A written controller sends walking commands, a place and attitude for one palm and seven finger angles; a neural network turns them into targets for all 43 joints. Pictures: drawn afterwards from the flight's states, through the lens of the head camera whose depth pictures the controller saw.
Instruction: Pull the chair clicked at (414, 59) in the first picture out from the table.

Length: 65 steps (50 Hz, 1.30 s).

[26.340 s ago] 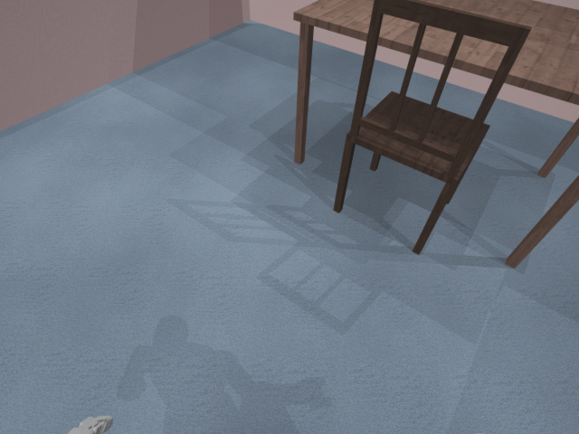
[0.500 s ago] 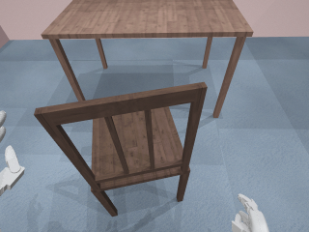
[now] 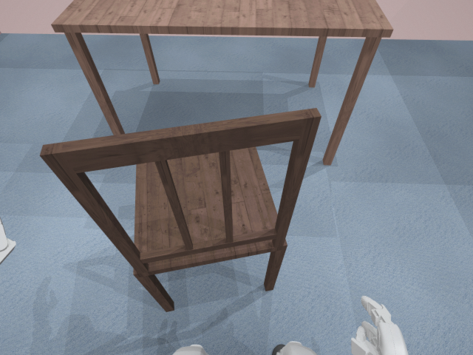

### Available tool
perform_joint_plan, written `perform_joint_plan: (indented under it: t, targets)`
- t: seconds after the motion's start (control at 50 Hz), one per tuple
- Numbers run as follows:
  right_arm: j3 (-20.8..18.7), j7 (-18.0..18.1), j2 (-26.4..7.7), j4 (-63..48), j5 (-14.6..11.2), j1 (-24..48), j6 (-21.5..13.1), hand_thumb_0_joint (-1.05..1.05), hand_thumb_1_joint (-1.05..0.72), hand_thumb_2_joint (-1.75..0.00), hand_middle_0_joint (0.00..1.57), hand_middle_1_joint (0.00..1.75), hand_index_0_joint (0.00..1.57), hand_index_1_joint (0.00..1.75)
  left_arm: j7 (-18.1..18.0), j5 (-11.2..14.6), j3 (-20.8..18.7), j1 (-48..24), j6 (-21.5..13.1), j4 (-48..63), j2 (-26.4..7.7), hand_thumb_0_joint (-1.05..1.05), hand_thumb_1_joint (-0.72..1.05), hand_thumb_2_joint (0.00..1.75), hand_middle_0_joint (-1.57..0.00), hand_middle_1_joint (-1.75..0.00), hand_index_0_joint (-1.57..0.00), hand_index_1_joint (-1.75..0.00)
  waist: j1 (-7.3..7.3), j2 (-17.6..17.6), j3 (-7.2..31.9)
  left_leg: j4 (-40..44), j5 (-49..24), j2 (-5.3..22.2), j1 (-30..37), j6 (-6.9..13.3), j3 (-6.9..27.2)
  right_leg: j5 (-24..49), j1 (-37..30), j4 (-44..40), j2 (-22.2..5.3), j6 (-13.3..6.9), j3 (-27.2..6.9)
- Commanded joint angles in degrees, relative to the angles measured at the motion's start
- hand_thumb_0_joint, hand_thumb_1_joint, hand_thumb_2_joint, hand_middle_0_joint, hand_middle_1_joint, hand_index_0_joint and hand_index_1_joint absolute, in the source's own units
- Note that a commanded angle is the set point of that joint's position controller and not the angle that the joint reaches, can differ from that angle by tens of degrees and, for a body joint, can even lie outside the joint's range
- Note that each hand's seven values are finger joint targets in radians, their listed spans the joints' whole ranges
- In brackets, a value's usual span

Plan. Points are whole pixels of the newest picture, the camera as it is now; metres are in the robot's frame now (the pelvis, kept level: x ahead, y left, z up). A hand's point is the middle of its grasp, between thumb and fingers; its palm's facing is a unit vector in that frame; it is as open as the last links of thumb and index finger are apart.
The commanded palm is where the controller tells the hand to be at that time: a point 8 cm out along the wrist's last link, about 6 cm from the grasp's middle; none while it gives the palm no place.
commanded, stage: step back with the hand held close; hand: left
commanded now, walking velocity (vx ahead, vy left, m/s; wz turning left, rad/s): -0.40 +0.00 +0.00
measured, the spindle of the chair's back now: (178, 212) +0.39 +0.15 -0.05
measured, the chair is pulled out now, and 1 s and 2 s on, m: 0.56 0.56 0.56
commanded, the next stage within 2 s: stop stepping back and stand still in 1.04 s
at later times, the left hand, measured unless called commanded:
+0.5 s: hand (29, 241) +0.21 +0.24 +0.19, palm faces +0.44 -0.75 -0.50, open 7.4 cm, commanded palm +0.13 +0.29 +0.20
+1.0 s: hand (17, 304) +0.15 +0.22 +0.18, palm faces +0.32 -0.74 -0.60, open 7.4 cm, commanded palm +0.08 +0.27 +0.20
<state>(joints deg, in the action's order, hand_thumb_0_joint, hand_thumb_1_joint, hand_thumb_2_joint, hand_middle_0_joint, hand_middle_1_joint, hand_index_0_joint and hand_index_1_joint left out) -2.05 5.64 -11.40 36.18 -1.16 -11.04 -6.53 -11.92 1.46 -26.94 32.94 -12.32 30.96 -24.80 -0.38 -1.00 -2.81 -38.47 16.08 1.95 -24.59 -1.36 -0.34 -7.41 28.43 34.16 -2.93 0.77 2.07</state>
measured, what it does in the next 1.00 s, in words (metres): steps on the spot: right foot, then left foot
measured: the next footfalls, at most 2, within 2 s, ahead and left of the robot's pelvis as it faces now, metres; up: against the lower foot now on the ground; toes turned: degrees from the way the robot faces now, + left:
right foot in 0.76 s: -0.07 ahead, -0.16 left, +0.00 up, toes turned +1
left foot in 0.94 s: +0.00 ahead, +0.11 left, +0.00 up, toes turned +0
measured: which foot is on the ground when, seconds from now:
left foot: down 0.00-0.78, up 0.80-0.92, down 0.94-1.00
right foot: down 0.00-0.56, up 0.58-0.74, down 0.76-1.00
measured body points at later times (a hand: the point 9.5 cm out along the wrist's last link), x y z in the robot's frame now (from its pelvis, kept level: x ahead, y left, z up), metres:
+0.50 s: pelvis +0.00 -0.01 +0.00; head +0.05 -0.01 +0.45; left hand +0.18 +0.28 +0.21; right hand +0.18 -0.25 -0.10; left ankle +0.01 +0.13 -0.71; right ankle +0.10 -0.13 -0.72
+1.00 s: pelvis -0.07 -0.03 +0.01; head -0.01 -0.02 +0.45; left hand +0.12 +0.26 +0.21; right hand +0.10 -0.27 -0.08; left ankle -0.04 +0.11 -0.72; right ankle -0.02 -0.15 -0.71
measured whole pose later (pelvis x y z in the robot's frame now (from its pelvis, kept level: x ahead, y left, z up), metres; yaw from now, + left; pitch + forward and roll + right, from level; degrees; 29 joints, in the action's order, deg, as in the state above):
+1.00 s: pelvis -0.07 -0.03 +0.01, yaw -1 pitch +2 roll +1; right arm -3.8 4.9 -9.3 38.2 -0.7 -7.0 -6.5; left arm -9.1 2.6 -29.1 36.6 -16.2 33.6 -29.4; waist 1.0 2.8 -5.0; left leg -33.0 13.3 1.4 -21.1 -1.3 0.0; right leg -20.8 26.6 41.0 -2.0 0.8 0.5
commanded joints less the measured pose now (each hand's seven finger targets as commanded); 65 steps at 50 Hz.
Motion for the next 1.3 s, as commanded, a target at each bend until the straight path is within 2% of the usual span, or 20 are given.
perform_joint_plan:
  t: [0.0, 0.1, 0.28, 0.36, 0.4, 0.46, 0.5, 0.56, 0.64, 0.72, 0.78, 0.84, 0.88, 0.9, 0.94, 1.0, 1.1, 1.14, 1.2, 1.28]
  targets:
    - [-3.1, 0.4, -6.7, -7.9, 0.2, 4.4, -3.5, 0.0, -0.9, -0.9, 0.2, 0.3, 0.2, 0.3, -1.0, 0.5, -6.8, -0.8, -4.3, 11.4, -8.9, 0.0, 0.9, 0.9, -0.2, -0.3, -0.2, -0.3, -0.06, -0.5, 9.0, 9.1, 12.7, 4.5, -6.0, 3.3, 5.3, -5.5, -11.4, -5.6, -5.4, -3.2, -7.8]
    - [-3.6, 0.1, -6.5, -6.5, 0.8, 4.3, -3.2, 0.0, -0.9, -0.9, 0.2, 0.3, 0.2, 0.3, -1.2, 0.3, -7.3, 0.2, -4.3, 12.1, -9.7, 0.0, 0.9, 0.9, -0.2, -0.3, -0.2, -0.3, 0.11, 3.8, 11.9, 5.5, 6.8, 2.6, 1.6, 2.7, 4.6, -4.1, -8.7, -11.5, -9.5, -5.5, -10.0]
    - [-3.4, 0.7, -6.4, -7.0, 0.6, 5.6, -3.4, 0.0, -0.9, -0.9, 0.2, 0.3, 0.2, 0.3, -0.5, 0.8, -7.5, -0.7, -5.2, 12.5, -9.0, 0.0, 0.9, 0.9, -0.2, -0.3, -0.2, -0.3, 0.14, -9.2, 9.8, 13.2, -4.7, 11.6, -7.4, 5.3, 7.5, -1.1, -15.9, 6.2, -1.5, -1.1, -1.8]
    - [-3.9, 0.0, -5.8, -6.4, 0.5, 3.1, -3.8, 0.0, -0.9, -0.9, 0.2, 0.3, 0.2, 0.3, 0.1, 0.8, -6.9, -1.4, -5.5, 13.3, -9.7, 0.0, 0.9, 0.9, -0.2, -0.3, -0.2, -0.3, 0.52, 2.8, 11.5, -0.8, 9.7, 1.9, -3.2, 1.7, 2.7, 5.8, -11.0, -8.1, -9.9, -5.5, -13.1]
    - [-4.1, -0.7, -5.4, -5.8, 0.8, 3.1, -2.9, 0.0, -0.9, -0.9, 0.2, 0.3, 0.2, 0.3, -0.5, 0.9, -6.8, -1.5, -4.2, 12.6, -10.9, 0.0, 0.9, 0.9, -0.2, -0.3, -0.2, -0.3, 0.48, 11.1, 12.5, -12.2, 13.0, -2.0, 1.7, 0.5, 1.6, -8.0, -6.8, -18.9, -17.9, -9.6, -19.5]
    - [-2.7, -0.7, -4.2, -6.0, 0.8, 5.9, -1.3, 0.0, -0.9, -0.9, 0.2, 0.3, 0.2, 0.3, -0.9, 0.2, -8.6, 0.8, -3.5, 11.5, -11.1, 0.0, 0.9, 0.9, -0.2, -0.3, -0.2, -0.3, 0.61, 9.8, 11.9, -4.0, 11.0, -0.2, 3.4, 1.5, 4.4, -1.3, -9.6, -14.3, -15.8, -9.3, -13.2]
    - [-2.7, -0.2, -5.4, -6.2, 0.6, 5.6, -0.6, 0.0, -0.9, -0.9, 0.2, 0.3, 0.2, 0.3, -0.5, 0.5, -8.7, 2.3, -4.6, 12.3, -10.6, 0.0, 0.9, 0.9, -0.2, -0.3, -0.2, -0.3, 0.58, 4.3, 10.4, 13.3, 5.4, 3.4, 6.0, 3.4, 6.0, -3.7, -8.3, -7.7, -8.9, -4.5, -7.0]
    - [-2.8, 0.2, -5.5, -6.9, 1.2, 6.3, -2.2, 0.0, -0.9, -0.9, 0.2, 0.3, 0.2, 0.3, -0.3, 0.9, -8.2, 0.1, -5.7, 12.1, -9.9, 0.0, 0.9, 0.9, -0.2, -0.3, -0.2, -0.3, 2.4, -17.4, 7.4, 24.2, 0.3, 19.0, -7.5, 10.3, 16.2, -21.1, -8.8, 22.6, 2.0, -0.3, -3.1]
    - [-4.4, -1.8, -6.2, -4.9, 1.1, 3.4, -4.6, 0.0, -0.9, -0.9, 0.2, 0.3, 0.2, 0.3, 1.1, 0.5, -5.2, -0.8, -6.1, 15.6, -8.6, 0.0, 0.9, 0.9, -0.2, -0.3, -0.2, -0.3, 0.37, -12.7, 10.1, 10.4, -42.9, 15.0, 15.1, 8.0, 8.5, -14.2, -4.3, 6.3, 0.7, -0.9, -1.6]
    - [-3.1, -2.4, -6.1, -4.8, 1.5, 5.0, -5.9, 0.0, -0.9, -0.9, 0.2, 0.3, 0.2, 0.3, 2.4, 0.6, -7.4, 1.4, -7.0, 13.9, -11.0, 0.0, 0.9, 0.9, -0.2, -0.3, -0.2, -0.3, -0.24, -7.4, 9.5, 4.7, -20.0, 11.1, 9.0, 3.7, 7.1, 6.7, -16.7, -13.1, -1.9, -1.9, 0.4]
    - [-5.0, -2.1, -5.9, -5.7, 0.4, 3.6, -4.4, 0.0, -0.9, -0.9, 0.2, 0.3, 0.2, 0.3, 2.4, 1.3, -7.3, 2.4, -6.8, 11.8, -10.9, 0.0, 0.9, 0.9, -0.2, -0.3, -0.2, -0.3, 0.63, 13.3, 14.2, -12.9, 8.7, -1.1, 2.0, -0.7, 1.7, 23.9, -16.5, -14.7, -18.4, -11.9, -16.8]
    - [-2.5, -1.2, -3.7, -6.6, 0.4, 7.9, -2.4, 0.0, -0.9, -0.9, 0.2, 0.3, 0.2, 0.3, 0.7, 0.7, -10.5, 5.4, -5.8, 11.1, -12.1, 0.0, 0.9, 0.9, -0.2, -0.3, -0.2, -0.3, 0.78, 6.0, 14.1, -5.0, 11.6, 0.9, -0.7, 0.1, 6.1, 27.3, -18.6, -7.9, -16.6, -11.1, -10.6]
    - [-2.3, -0.1, -3.6, -6.2, 0.0, 6.8, -1.1, 0.0, -0.9, -0.9, 0.2, 0.3, 0.2, 0.3, 0.3, 1.3, -10.8, 7.8, -6.4, 11.9, -12.2, 0.0, 0.9, 0.9, -0.2, -0.3, -0.2, -0.3, 1.15, 4.5, 14.1, 14.7, -5.6, 2.0, 7.0, 1.0, 2.6, 22.3, -17.9, -1.7, -9.6, -4.8, -4.5]
    - [-3.1, 0.2, -4.7, -6.5, 0.0, 7.4, -1.4, 0.0, -0.9, -0.9, 0.2, 0.3, 0.2, 0.3, 0.6, 1.9, -10.0, 6.7, -7.2, 13.8, -11.8, 0.0, 0.9, 0.9, -0.2, -0.3, -0.2, -0.3, 0.38, -0.8, 12.7, 17.8, -19.6, 8.5, 9.9, 3.8, 8.5, 12.0, -13.5, 1.6, -4.7, -1.6, -1.5]
    - [-4.7, -0.3, -5.5, -5.9, 0.3, 5.4, -3.0, 0.0, -0.9, -0.9, 0.2, 0.3, 0.2, 0.3, 1.8, 2.6, -9.1, 7.3, -7.3, 11.6, -10.8, 0.0, 0.9, 0.9, -0.2, -0.3, -0.2, -0.3, 1.97, -10.3, 11.7, 18.8, -36.9, 18.5, 13.0, 8.8, 13.7, -20.3, -4.1, 15.2, 1.5, -0.2, -2.1]
    - [-4.1, -1.4, -5.5, -4.2, 1.8, 4.2, -4.7, 0.0, -0.9, -0.9, 0.2, 0.3, 0.2, 0.3, 2.1, 1.4, -7.2, 1.9, -7.2, 16.0, -9.9, 0.0, 0.9, 0.9, -0.2, -0.3, -0.2, -0.3, 0.99, -16.2, 9.7, 13.4, -44.5, 16.9, 12.2, 9.9, 10.0, -19.2, -4.9, 11.9, 0.9, -0.2, -4.4]
    - [-3.6, -2.5, -5.9, -5.6, 0.5, 5.4, -6.2, 0.0, -0.9, -0.9, 0.2, 0.3, 0.2, 0.3, 2.7, 1.2, -8.7, 3.8, -7.0, 14.0, -12.0, 0.0, 0.9, 0.9, -0.2, -0.3, -0.2, -0.3, -0.22, -5.7, 9.2, 4.2, -6.1, 9.0, 4.1, 3.6, 6.4, 2.3, -17.7, -12.0, -2.3, -1.6, -0.2]
    - [-4.8, -2.2, -5.8, -6.1, -0.6, 2.1, -4.9, 0.0, -0.9, -0.9, 0.2, 0.3, 0.2, 0.3, 2.6, 1.4, -7.8, 2.8, -5.6, 10.3, -12.0, 0.0, 0.9, 0.9, -0.2, -0.3, -0.2, -0.3, 1.15, 15.3, 11.8, -14.2, 13.2, -2.1, 1.5, -0.9, -0.2, -1.2, -10.7, -18.7, -15.6, -8.3, -19.3]
    - [-2.4, -1.8, -4.4, -7.5, -1.1, 5.4, -0.5, 0.0, -0.9, -0.9, 0.2, 0.3, 0.2, 0.3, 0.9, 2.1, -7.0, 4.7, -0.7, 6.8, -10.8, 0.0, 0.9, 0.9, -0.2, -0.3, -0.2, -0.3, 2.46, 6.7, 10.5, -23.6, 8.2, 0.4, 1.2, -0.7, 4.5, -12.5, -7.1, -15.7, -16.6, -9.9, -18.3]
    - [-1.5, -0.3, -5.8, -8.3, -0.5, 5.8, -0.2, 0.0, -0.9, -0.9, 0.2, 0.3, 0.2, 0.3, -0.2, 1.0, -6.3, 0.6, -0.6, 8.2, -12.7, 0.0, 0.9, 0.9, -0.2, -0.3, -0.2, -0.3, 1.09, 10.1, 7.5, -4.8, 11.1, -0.1, 6.8, 1.6, 0.6, -25.2, -6.1, -17.8, -13.8, -6.8, -15.6]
